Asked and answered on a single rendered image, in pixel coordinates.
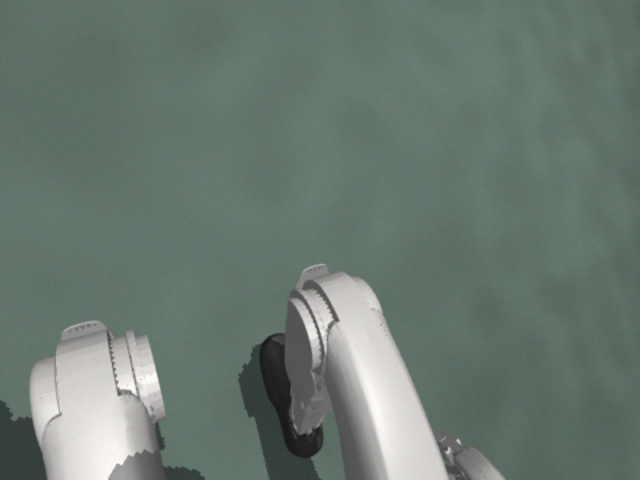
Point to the right robot hand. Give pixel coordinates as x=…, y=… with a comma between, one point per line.
x=470, y=464

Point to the right robot foot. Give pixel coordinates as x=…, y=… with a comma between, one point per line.
x=278, y=389

